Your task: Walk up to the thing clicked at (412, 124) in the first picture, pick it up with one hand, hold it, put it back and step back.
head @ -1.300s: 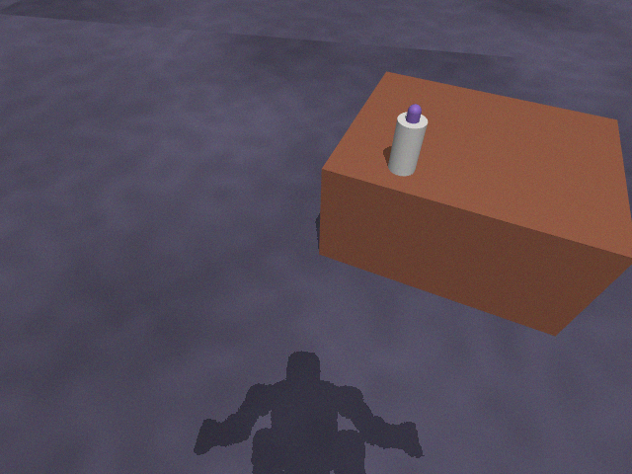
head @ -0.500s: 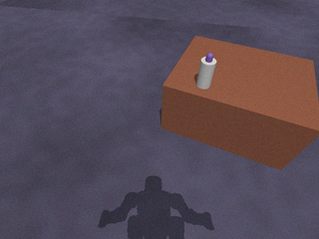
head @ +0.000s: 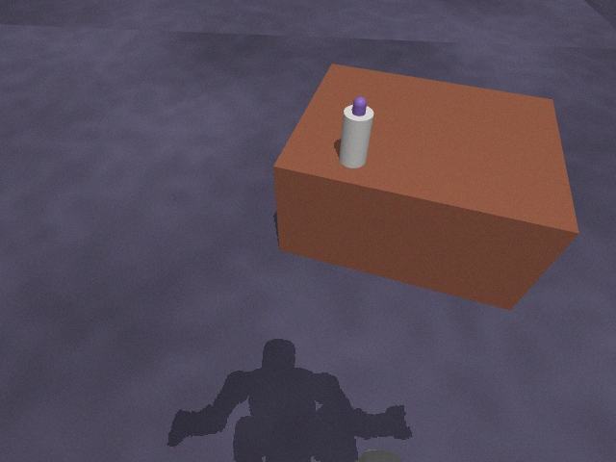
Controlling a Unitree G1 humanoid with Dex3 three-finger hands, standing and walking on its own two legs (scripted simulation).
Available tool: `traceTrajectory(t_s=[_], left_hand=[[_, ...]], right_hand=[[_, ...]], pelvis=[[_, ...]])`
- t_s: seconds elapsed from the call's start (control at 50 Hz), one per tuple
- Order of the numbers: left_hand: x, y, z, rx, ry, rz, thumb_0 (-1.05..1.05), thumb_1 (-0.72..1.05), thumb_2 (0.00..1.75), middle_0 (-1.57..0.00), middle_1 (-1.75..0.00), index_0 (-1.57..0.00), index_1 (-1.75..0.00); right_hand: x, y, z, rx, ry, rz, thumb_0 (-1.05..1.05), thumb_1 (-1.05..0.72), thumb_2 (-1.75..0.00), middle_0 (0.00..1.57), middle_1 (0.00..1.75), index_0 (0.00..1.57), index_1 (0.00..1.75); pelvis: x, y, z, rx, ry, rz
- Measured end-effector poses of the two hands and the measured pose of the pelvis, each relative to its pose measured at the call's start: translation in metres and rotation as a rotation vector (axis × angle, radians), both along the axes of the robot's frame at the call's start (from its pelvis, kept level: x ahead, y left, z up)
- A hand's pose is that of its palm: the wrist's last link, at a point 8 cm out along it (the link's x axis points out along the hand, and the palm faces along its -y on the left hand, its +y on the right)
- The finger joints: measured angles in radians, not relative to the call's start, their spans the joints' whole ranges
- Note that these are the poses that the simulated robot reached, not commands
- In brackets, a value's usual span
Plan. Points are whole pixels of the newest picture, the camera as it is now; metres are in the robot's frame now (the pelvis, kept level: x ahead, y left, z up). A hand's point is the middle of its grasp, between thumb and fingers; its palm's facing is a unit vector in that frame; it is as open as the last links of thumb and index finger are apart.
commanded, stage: walk up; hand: left
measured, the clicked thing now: (356, 130) +1.05 -0.13 -0.21
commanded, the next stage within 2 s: none
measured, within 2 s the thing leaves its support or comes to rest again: neither
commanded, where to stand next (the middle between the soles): +0.59 -0.20 m, yaw -17 degrees
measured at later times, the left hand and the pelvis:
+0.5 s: hand (200, 397) +0.24 +0.18 -0.17, palm faces -0.19 -0.93 -0.33, open 7.4 cm; pelvis +0.18 -0.08 -0.02, yaw -9 degrees
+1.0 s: hand (283, 243) +0.52 +0.07 -0.12, palm faces -0.28 -0.86 -0.43, open 7.4 cm; pelvis +0.36 -0.17 -0.01, yaw -16 degrees
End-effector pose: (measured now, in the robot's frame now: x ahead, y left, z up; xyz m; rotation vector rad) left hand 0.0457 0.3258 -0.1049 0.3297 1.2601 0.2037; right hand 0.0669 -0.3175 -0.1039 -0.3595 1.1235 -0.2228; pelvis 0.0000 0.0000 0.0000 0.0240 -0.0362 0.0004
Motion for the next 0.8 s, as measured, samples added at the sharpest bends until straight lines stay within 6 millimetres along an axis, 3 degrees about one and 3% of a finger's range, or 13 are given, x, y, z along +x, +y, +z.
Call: traceTrajectory(t_s=[0.1,0.18,0.32,0.44,0.56,0.7,0.8], left_hand=[[0.044,-0.017,0.006,0.034,-0.013,-0.065,0.01,0.91,0.9,-0.2,-0.3,-0.2,-0.3],[0.078,-0.04,-0.001,0.079,-0.066,-0.083,0.01,0.91,0.9,-0.2,-0.3,-0.2,-0.3],[0.109,-0.085,0.002,0.024,-0.052,-0.091,0.01,0.91,0.9,-0.2,-0.3,-0.2,-0.3],[0.158,-0.097,-0.01,-0.021,-0.029,-0.139,0.01,0.91,0.9,-0.2,-0.3,-0.21,-0.3],[0.243,-0.105,-0.029,-0.023,-0.037,-0.236,0.01,0.91,0.9,-0.2,-0.3,-0.2,-0.3],[0.358,-0.138,-0.006,-0.022,-0.135,-0.347,0.01,0.91,0.9,-0.2,-0.3,-0.2,-0.3],[0.432,-0.174,0.008,0.006,-0.2,-0.413,0.01,0.91,0.9,-0.2,-0.3,-0.2,-0.3]], right_hand=[[-0.003,-0.052,-0.009,-0.032,0.032,-0.06,0.01,-0.9,-0.9,0.21,0.3,0.2,0.3],[0.013,-0.089,-0.03,-0.047,0.059,-0.088,0.01,-0.9,-0.9,0.21,0.3,0.2,0.3],[0.07,-0.09,-0.018,0.017,0.021,-0.061,0.01,-0.91,-0.9,0.2,0.3,0.2,0.3],[0.111,-0.083,-0.004,0.025,0.002,-0.056,0.01,-0.9,-0.9,0.21,0.3,0.2,0.3],[0.133,-0.089,-0.001,-0.025,-0.052,-0.14,0.01,-0.9,-0.9,0.21,0.3,0.2,0.3],[0.134,-0.105,0.008,-0.018,0.016,-0.228,0.01,-0.9,-0.9,0.21,0.3,0.2,0.3],[0.144,-0.133,-0.009,0.007,0.074,-0.27,0.01,-0.9,-0.9,0.21,0.3,0.2,0.3]], pelvis=[[0.029,-0.028,-0.011,0.007,-0.013,-0.056],[0.056,-0.056,-0.03,-0.022,-0.019,-0.074],[0.099,-0.073,-0.013,-0.034,-0.013,-0.118],[0.148,-0.079,-0.011,-0.039,0.005,-0.149],[0.2,-0.079,-0.022,-0.01,0.001,-0.191],[0.252,-0.103,-0.01,0.001,0.0,-0.235],[0.289,-0.13,-0.017,0.0,-0.001,-0.256]])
